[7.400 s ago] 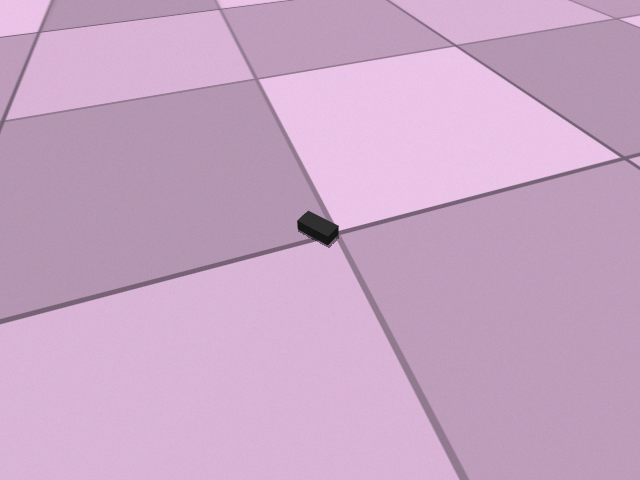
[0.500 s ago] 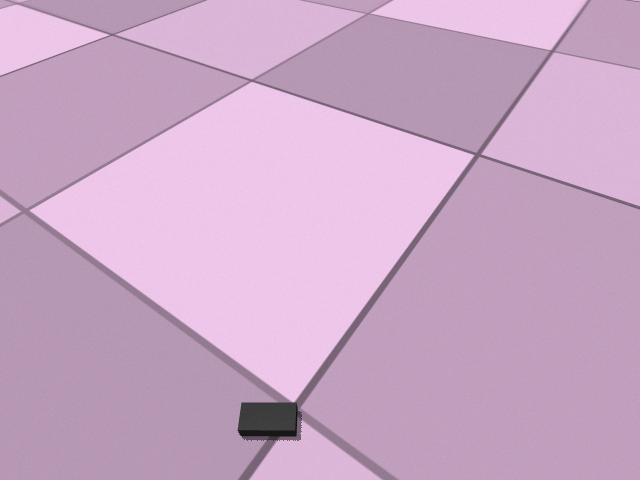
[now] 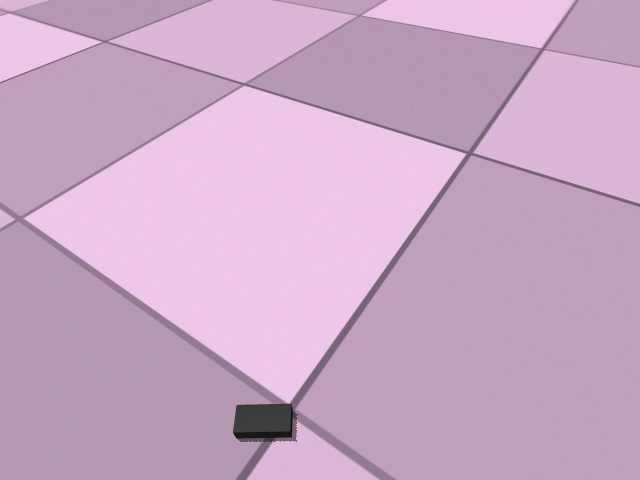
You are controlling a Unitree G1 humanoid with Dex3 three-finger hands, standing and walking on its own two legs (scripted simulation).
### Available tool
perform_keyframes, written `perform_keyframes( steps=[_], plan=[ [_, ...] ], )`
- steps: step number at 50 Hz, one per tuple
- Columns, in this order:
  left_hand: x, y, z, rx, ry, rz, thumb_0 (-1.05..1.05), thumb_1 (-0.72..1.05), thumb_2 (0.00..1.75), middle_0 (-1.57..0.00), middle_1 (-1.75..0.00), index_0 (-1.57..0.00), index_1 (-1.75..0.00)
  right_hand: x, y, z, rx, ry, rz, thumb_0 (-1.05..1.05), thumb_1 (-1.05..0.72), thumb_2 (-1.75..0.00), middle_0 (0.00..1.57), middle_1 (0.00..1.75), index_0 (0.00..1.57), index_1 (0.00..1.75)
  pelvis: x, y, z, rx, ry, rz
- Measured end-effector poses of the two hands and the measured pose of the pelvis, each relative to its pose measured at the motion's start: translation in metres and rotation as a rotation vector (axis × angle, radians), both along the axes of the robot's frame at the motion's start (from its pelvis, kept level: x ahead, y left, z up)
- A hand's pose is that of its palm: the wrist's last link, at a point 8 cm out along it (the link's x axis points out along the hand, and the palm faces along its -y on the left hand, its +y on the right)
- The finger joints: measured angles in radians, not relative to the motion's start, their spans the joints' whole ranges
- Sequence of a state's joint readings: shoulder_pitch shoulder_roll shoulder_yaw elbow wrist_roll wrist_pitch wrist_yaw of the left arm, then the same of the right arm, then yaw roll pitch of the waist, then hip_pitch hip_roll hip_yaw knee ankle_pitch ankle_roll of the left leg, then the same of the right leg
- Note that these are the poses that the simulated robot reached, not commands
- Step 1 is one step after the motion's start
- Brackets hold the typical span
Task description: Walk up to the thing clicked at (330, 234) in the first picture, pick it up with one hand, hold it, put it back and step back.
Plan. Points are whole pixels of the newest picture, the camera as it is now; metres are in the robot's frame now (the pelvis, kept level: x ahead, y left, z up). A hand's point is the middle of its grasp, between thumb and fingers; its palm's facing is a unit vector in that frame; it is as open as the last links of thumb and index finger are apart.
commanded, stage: stand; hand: left
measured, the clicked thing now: (264, 421) +0.47 +0.21 -0.76
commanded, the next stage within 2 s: none
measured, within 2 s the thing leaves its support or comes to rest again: neither
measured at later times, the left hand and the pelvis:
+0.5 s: hand out of the picture +0.09 +0.25 -0.16, palm faces -0.03 -0.94 -0.34, open 7.4 cm; pelvis +0.01 -0.01 +0.00, yaw +0 degrees
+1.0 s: hand out of the picture +0.09 +0.25 -0.15, palm faces -0.02 -0.94 -0.34, open 7.4 cm; pelvis +0.01 +0.00 +0.00, yaw +0 degrees
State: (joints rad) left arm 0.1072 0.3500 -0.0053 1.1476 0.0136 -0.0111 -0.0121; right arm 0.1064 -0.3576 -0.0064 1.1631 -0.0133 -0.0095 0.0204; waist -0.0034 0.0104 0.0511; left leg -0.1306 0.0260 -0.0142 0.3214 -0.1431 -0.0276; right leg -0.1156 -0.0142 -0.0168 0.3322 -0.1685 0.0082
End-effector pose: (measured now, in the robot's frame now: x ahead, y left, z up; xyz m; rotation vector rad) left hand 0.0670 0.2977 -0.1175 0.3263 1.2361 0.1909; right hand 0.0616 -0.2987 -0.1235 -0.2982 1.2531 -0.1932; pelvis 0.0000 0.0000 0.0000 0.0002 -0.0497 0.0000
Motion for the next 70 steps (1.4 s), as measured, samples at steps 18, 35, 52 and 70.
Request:
perform_keyframes(
  steps=[18, 35, 52, 70],
  plan=[
    [0.007, -0.007, -0.001, -0.006, 0.009, 0.009, 0.0, 0.9, 0.9, -0.2, -0.3, -0.21, -0.3, 0.014, -0.005, 0.0, -0.002, 0.0, 0.02, 0.01, -0.9, -0.9, 0.21, 0.3, 0.2, 0.3, 0.009, -0.007, 0.0, -0.002, 0.014, 0.002],
    [0.023, -0.007, 0.001, -0.003, -0.017, 0.006, 0.0, 0.9, 0.9, -0.2, -0.3, -0.21, -0.3, 0.032, -0.004, 0.003, -0.007, -0.034, 0.03, 0.01, -0.9, -0.9, 0.21, 0.3, 0.2, 0.3, 0.017, -0.006, 0.0, -0.001, 0.011, -0.001],
    [0.015, -0.004, -0.001, -0.005, -0.012, 0.009, 0.0, 0.9, 0.9, -0.2, -0.3, -0.21, -0.3, 0.023, -0.002, 0.004, -0.011, -0.024, 0.025, 0.01, -0.9, -0.9, 0.21, 0.3, 0.2, 0.3, 0.014, -0.004, 0.001, -0.002, 0.005, 0.0],
    [0.006, 0.0, -0.003, -0.008, 0.016, 0.018, 0.0, 0.9, 0.9, -0.2, -0.3, -0.21, -0.3, 0.015, 0.002, 0.003, -0.011, 0.002, 0.022, 0.01, -0.9, -0.9, 0.21, 0.3, 0.2, 0.3, 0.014, 0.0, 0.001, -0.001, 0.01, 0.0]
  ],
)
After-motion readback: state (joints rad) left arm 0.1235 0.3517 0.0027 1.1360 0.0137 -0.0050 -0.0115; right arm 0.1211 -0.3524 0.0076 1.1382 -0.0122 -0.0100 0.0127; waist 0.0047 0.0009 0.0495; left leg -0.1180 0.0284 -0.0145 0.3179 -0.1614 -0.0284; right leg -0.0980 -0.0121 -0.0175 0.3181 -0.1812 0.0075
